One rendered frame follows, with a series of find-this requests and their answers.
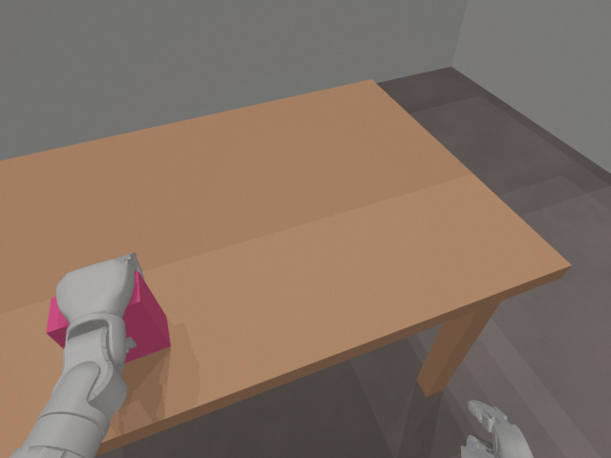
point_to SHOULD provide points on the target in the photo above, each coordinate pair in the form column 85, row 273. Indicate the sponge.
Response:
column 145, row 322

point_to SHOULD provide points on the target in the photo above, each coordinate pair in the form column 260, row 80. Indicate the table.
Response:
column 279, row 239

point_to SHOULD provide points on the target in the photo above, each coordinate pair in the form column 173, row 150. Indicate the left robot hand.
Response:
column 104, row 287

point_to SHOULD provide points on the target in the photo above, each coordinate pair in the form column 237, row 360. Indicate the left robot forearm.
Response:
column 89, row 392

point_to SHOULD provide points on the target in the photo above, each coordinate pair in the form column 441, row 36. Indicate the right robot hand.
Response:
column 508, row 441

